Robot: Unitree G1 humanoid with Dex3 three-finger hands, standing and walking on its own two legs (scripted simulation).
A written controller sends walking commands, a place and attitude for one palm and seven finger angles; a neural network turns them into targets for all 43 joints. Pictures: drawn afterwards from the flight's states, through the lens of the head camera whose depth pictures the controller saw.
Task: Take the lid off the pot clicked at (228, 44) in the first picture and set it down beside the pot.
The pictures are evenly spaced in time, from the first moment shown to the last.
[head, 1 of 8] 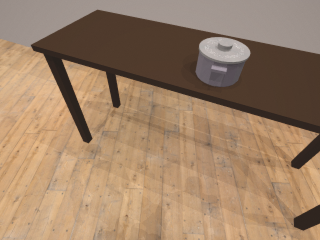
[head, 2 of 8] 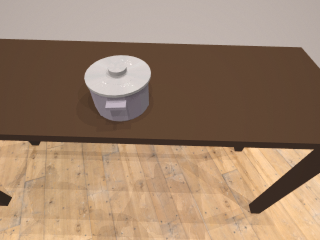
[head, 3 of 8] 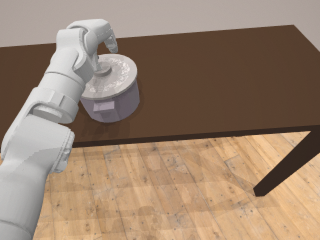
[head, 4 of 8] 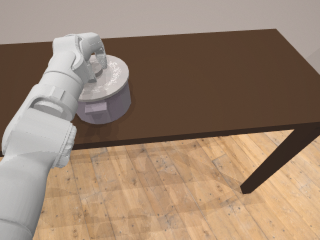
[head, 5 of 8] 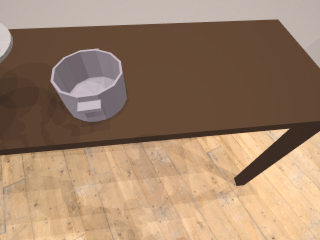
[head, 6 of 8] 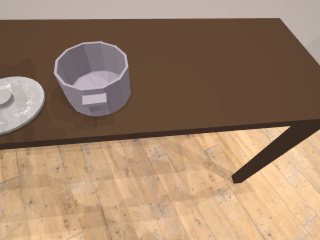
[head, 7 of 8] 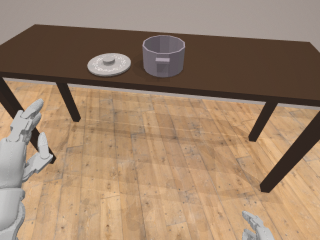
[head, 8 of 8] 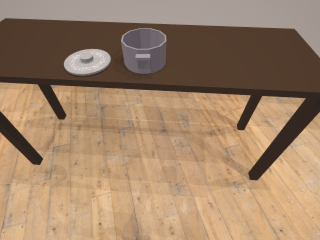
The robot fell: no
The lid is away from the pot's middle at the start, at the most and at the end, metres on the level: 0.00 0.24 0.24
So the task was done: yes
